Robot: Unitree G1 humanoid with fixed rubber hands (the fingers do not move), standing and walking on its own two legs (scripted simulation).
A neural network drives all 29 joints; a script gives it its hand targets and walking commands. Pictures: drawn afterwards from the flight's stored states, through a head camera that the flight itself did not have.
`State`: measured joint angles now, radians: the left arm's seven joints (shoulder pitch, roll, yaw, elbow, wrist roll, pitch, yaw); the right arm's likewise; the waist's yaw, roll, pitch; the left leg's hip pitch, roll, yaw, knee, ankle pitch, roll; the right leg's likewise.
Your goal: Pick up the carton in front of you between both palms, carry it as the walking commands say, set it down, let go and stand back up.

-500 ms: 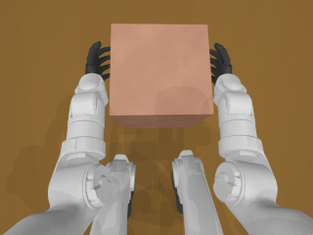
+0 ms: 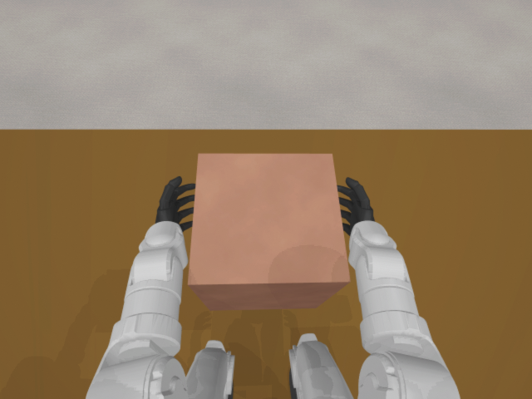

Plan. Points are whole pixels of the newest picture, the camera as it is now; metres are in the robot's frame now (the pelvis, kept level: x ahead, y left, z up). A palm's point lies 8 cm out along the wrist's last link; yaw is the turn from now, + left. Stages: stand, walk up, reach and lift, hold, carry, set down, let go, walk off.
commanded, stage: reach and lift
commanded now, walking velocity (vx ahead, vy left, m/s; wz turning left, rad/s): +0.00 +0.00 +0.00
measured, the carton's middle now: (264, 240) +0.38 -0.01 -0.10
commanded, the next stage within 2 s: hold in 1.56 s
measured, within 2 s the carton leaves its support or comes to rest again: neither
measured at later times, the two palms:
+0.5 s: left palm (124, 211) +0.34 +0.15 +0.12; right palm (395, 210) +0.33 -0.15 +0.12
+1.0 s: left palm (114, 206) +0.33 +0.15 +0.15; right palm (406, 204) +0.33 -0.15 +0.14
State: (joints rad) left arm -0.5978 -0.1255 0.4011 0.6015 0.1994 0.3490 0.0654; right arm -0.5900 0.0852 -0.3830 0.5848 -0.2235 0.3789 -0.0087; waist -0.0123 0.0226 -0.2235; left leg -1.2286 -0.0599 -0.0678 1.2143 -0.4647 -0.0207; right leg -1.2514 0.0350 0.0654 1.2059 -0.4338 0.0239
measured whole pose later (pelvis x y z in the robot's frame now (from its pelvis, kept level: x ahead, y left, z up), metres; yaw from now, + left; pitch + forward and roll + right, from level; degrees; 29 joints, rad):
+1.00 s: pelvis +0.03 +0.00 +0.12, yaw +0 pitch -4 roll +0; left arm -0.34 -0.17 0.33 0.38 0.30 0.60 -0.02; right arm -0.33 0.17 -0.31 0.35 -0.30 0.63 0.03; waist -0.01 0.01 0.03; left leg -0.16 -0.02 -0.09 0.47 -0.23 -0.01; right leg -0.18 0.02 0.07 0.46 -0.20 0.01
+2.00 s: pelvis +0.03 +0.00 +0.12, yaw +0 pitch -8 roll +0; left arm -0.29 -0.16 0.25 0.24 0.27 0.75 -0.01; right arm -0.28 0.16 -0.23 0.22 -0.27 0.77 0.02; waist 0.00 0.01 0.05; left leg -0.04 -0.02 -0.09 0.39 -0.20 -0.01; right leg -0.06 0.02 0.07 0.38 -0.18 0.01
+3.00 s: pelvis +0.04 +0.00 +0.12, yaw +0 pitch -6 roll +0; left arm -0.26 -0.15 0.22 0.20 0.27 0.76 -0.01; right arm -0.25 0.15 -0.20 0.19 -0.26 0.78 0.02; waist 0.00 0.00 0.01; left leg -0.08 -0.02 -0.09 0.40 -0.22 -0.01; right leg -0.09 0.02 0.07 0.39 -0.19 0.01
